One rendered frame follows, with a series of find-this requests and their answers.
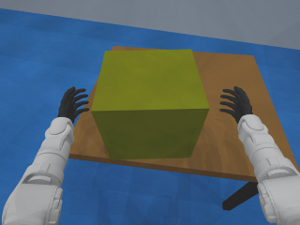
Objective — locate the robot right forearm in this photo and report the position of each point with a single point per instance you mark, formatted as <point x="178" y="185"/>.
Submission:
<point x="265" y="156"/>

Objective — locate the table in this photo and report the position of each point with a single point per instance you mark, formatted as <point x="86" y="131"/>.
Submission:
<point x="218" y="151"/>

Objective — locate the robot left upper arm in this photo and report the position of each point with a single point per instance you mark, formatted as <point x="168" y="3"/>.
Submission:
<point x="35" y="204"/>

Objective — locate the carton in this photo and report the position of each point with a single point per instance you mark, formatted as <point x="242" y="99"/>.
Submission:
<point x="149" y="104"/>

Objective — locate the robot right hand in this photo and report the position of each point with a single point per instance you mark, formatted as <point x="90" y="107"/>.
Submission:
<point x="241" y="102"/>

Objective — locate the robot right upper arm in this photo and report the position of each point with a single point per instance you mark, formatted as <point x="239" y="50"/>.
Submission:
<point x="280" y="199"/>

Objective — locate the robot left forearm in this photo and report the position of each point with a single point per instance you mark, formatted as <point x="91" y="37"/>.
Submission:
<point x="51" y="159"/>

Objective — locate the robot left hand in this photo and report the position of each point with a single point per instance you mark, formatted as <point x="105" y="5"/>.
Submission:
<point x="68" y="107"/>

